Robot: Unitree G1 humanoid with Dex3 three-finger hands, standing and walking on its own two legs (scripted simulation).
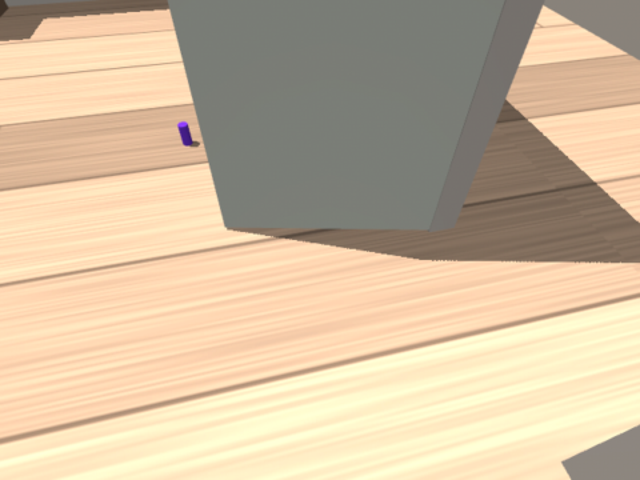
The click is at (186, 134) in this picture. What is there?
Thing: slim round
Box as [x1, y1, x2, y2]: [178, 122, 192, 145]
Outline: 180,122 178,123 178,128 183,144 189,145 192,143 187,123
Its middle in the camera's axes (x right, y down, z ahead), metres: -0.70 -0.56 +2.07
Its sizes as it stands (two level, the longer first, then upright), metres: 0.051 0.051 0.117
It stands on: the floor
